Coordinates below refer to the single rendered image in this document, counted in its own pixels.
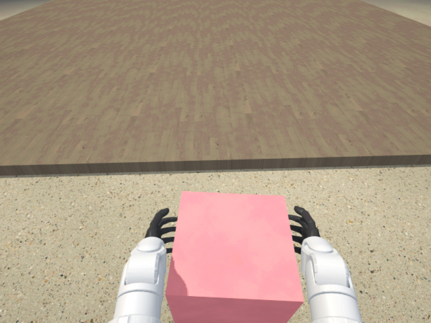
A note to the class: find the robot left hand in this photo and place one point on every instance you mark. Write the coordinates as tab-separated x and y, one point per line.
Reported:
155	229

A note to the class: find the right robot forearm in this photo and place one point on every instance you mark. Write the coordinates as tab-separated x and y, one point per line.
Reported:
330	289

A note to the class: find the robot right hand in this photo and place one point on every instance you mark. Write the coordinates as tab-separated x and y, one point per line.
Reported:
308	228

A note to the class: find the carton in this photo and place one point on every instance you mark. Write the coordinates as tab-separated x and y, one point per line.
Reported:
233	260

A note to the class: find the left robot forearm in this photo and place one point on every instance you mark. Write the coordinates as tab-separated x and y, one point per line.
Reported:
141	289

